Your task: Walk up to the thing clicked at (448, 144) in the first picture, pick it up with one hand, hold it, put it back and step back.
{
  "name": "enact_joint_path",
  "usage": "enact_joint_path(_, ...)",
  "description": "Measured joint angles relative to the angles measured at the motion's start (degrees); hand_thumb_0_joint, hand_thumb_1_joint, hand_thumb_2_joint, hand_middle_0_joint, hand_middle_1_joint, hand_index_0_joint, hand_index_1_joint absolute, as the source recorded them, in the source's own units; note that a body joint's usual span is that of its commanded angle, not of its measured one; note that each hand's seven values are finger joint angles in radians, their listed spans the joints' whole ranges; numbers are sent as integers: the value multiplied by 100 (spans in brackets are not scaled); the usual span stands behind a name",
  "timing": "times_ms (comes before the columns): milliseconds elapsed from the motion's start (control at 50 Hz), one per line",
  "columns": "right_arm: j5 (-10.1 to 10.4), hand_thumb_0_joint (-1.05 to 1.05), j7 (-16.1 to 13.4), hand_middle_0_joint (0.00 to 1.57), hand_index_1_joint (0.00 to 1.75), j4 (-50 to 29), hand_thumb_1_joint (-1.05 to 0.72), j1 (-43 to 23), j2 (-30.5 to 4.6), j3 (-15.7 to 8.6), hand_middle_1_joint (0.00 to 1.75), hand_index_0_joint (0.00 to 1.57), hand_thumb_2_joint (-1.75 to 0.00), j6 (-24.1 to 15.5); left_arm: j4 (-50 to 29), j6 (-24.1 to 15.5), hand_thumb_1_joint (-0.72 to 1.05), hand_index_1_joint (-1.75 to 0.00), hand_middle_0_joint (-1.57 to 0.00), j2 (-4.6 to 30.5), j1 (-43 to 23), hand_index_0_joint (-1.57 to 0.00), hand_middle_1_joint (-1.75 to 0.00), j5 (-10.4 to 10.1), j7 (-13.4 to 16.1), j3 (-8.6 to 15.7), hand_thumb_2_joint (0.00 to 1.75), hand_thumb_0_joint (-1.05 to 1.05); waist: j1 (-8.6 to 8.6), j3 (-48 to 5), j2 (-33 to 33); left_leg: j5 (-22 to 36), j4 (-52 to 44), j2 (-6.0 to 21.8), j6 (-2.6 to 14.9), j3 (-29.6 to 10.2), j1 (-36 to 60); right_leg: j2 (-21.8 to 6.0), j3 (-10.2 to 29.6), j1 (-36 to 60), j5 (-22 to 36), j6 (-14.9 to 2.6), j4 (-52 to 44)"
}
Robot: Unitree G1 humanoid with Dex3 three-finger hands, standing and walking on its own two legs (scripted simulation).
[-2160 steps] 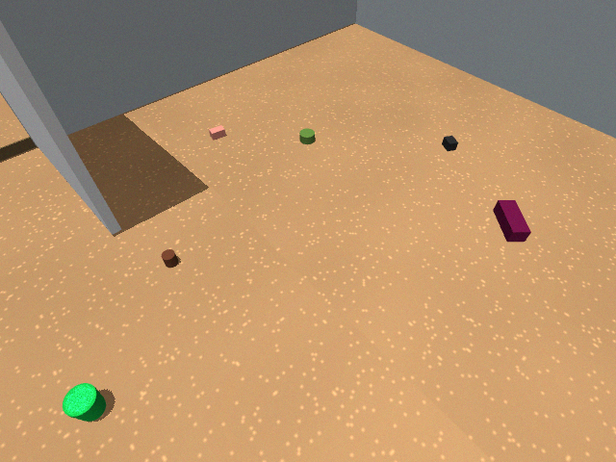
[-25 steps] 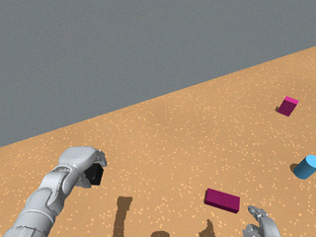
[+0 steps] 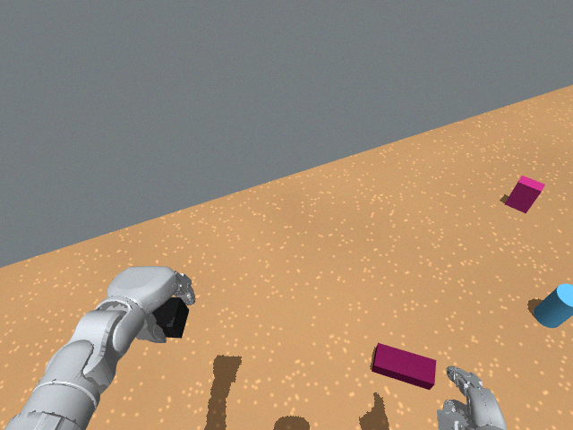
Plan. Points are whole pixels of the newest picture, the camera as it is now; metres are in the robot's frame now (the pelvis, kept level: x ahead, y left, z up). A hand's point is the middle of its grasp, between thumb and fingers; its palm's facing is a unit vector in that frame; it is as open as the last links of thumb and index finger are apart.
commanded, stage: hold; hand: left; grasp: from above
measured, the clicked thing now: (162, 317) +0.30 +0.22 -0.06
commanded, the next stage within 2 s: crouch in 0.24 s
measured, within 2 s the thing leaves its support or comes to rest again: neither
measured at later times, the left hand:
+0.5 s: hand (159, 309) +0.30 +0.22 -0.03, palm faces -0.47 -0.03 -0.88, open 7.8 cm
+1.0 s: hand (192, 330) +0.35 +0.23 -0.24, palm faces -0.40 +0.10 -0.91, open 7.7 cm
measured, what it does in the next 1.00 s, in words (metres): lowers itself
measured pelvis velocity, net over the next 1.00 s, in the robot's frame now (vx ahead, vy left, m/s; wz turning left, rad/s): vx -0.04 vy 0.01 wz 0.02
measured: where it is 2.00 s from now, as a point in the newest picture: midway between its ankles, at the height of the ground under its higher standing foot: outside the picture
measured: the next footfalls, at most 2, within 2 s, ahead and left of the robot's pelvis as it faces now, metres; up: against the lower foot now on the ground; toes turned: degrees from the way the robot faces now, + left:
none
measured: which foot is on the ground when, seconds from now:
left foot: down 0.00-1.00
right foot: down 0.00-1.00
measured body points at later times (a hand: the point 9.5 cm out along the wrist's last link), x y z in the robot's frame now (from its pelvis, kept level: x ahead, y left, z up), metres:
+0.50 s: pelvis +0.01 +0.00 +0.00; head +0.02 -0.03 +0.45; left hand +0.32 +0.22 +0.02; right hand +0.16 -0.26 -0.11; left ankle +0.02 +0.13 -0.73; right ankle +0.02 -0.14 -0.73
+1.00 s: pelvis -0.04 +0.01 -0.14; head +0.09 +0.02 +0.29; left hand +0.36 +0.22 -0.19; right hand +0.04 -0.28 -0.26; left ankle +0.02 +0.13 -0.73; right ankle +0.02 -0.14 -0.73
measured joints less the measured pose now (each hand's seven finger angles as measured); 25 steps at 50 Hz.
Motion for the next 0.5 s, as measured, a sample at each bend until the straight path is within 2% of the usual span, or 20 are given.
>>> enact_joint_path(220, 1, 1, -1, 20, 30, 36, -91, 15, -6, -32, 29, 20, -90, 72, 71, -19, 35, -32, -85, -44, -53, -89, -37, 41, 146, 28, 21, 0, 4, -15, 8, 6, -110, 7, -15, -5, 87, 8, -9, 83, -1, -12, -100)
enact_joint_path(380, 16, 1, 5, 20, 30, 24, -92, 4, -15, -54, 29, 20, -90, 160, 121, -8, 35, -32, -85, -33, -75, -89, -37, 65, 98, -9, 21, 0, -5, 8, 6, 21, -187, 8, -20, -9, 154, 9, -16, 143, 4, -17, -160)
enact_joint_path(500, 7, 1, 18, 20, 30, 8, -91, -10, -4, -45, 29, 20, -90, 214, 332, -127, 34, -33, -84, -53, -139, -88, -38, 75, 192, 52, 22, 0, -39, -13, -46, 10, -154, 7, -25, -21, 79, 8, -26, 68, -17, -24, -116)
